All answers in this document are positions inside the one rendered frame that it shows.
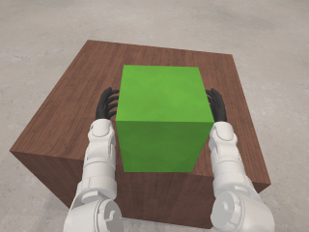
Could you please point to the right robot hand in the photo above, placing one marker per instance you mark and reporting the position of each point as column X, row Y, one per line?
column 217, row 106

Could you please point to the right robot upper arm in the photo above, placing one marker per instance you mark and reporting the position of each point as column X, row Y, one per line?
column 235, row 212

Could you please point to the carton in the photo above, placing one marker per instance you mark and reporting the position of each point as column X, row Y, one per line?
column 163, row 118

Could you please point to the right robot forearm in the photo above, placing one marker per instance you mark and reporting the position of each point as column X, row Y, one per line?
column 226, row 163

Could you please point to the left robot hand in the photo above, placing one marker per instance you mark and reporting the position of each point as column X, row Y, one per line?
column 103, row 108

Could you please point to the pedestal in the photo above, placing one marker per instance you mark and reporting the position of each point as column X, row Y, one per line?
column 54, row 143

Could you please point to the left robot forearm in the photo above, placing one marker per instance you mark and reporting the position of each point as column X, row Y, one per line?
column 98, row 177

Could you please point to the left robot upper arm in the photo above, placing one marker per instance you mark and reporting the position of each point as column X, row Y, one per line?
column 103, row 215

